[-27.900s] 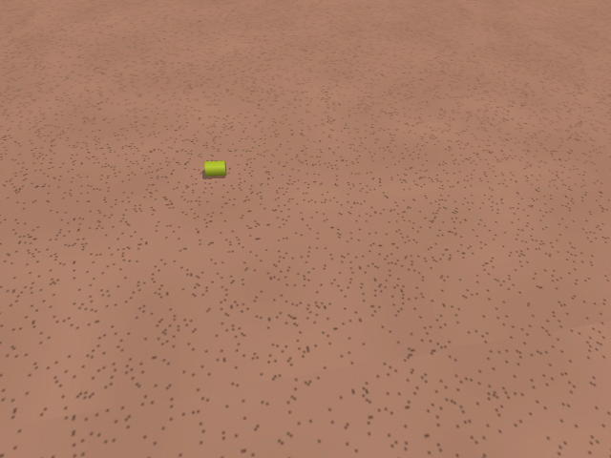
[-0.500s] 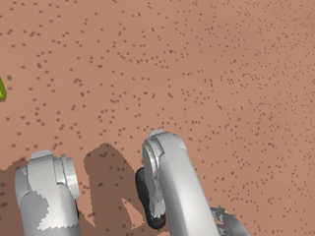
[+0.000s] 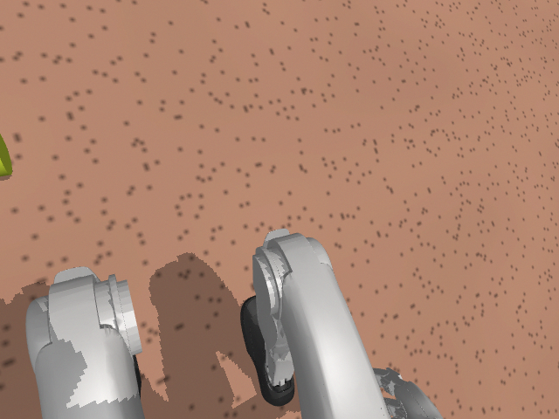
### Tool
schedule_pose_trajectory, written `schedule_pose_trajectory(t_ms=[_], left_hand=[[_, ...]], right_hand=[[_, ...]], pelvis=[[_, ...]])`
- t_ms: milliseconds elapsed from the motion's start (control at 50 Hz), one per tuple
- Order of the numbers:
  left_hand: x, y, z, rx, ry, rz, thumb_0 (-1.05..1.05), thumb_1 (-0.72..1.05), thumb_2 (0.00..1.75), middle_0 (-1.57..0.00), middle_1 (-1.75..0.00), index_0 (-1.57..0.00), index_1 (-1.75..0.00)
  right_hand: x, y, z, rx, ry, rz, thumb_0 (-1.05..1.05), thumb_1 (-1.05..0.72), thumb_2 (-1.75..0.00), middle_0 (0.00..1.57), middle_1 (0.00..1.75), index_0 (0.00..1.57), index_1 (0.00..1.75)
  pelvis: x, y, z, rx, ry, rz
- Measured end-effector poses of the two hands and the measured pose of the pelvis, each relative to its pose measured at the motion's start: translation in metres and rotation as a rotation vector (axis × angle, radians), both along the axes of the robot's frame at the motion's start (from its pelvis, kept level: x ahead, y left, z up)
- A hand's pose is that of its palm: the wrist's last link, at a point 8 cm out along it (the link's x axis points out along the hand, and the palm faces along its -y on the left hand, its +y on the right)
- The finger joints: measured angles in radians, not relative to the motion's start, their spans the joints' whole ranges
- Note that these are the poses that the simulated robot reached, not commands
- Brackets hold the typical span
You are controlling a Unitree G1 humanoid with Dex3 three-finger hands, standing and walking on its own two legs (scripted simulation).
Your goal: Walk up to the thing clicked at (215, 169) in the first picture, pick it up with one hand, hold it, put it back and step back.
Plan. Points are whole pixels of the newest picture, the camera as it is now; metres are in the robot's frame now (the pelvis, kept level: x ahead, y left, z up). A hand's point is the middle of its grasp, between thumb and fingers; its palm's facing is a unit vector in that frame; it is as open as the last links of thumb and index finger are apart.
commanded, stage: rise first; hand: left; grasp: from above
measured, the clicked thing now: out of the picture +0.50 +0.34 -0.29
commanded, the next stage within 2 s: approach in 0.50 s
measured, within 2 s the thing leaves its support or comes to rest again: neither
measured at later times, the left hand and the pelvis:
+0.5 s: hand out of the picture +0.46 +0.37 -0.16, palm faces -0.43 -0.10 -0.90, open 14.0 cm; pelvis +0.00 +0.00 +0.00, yaw +0 degrees
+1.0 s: hand out of the picture +0.51 +0.31 -0.16, palm faces -0.40 -0.10 -0.91, open 14.1 cm; pelvis +0.00 +0.00 +0.00, yaw +0 degrees
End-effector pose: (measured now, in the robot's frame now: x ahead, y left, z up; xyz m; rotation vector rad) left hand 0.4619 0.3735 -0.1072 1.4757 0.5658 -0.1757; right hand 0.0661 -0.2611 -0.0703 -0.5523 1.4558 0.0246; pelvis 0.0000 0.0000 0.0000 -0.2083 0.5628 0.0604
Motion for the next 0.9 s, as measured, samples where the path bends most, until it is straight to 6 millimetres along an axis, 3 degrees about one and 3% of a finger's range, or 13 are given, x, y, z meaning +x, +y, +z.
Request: schedule_pose_trajectory(t_ms=[680, 780, 900], left_hand=[[0.003, -0.002, 0.002, 0.010, -0.002, -0.004, 0.00, -0.51, 0.98, -0.15, -0.94, -0.13, -0.96], [0.009, -0.012, 0.003, 0.001, -0.009, -0.028, 0.00, -0.52, 0.98, -0.15, -0.95, -0.13, -0.97], [0.031, -0.039, 0.005, -0.020, -0.046, -0.075, 0.00, -0.53, 0.99, -0.14, -0.96, -0.12, -0.98]], right_hand=[[-0.002, 0.000, -0.001, 0.004, 0.004, -0.004, 0.00, -0.90, -0.89, 0.20, 0.30, 0.20, 0.30], [-0.002, 0.000, 0.000, 0.004, 0.003, -0.006, 0.00, -0.90, -0.89, 0.20, 0.30, 0.20, 0.30], [-0.007, -0.002, 0.005, -0.013, -0.004, -0.018, 0.00, -0.90, -0.89, 0.20, 0.30, 0.20, 0.30]], pelvis=[[0.001, -0.001, 0.000, 0.003, 0.005, -0.003], [0.001, -0.002, 0.001, 0.007, 0.009, -0.001], [0.000, -0.002, 0.001, 0.007, 0.013, -0.004]])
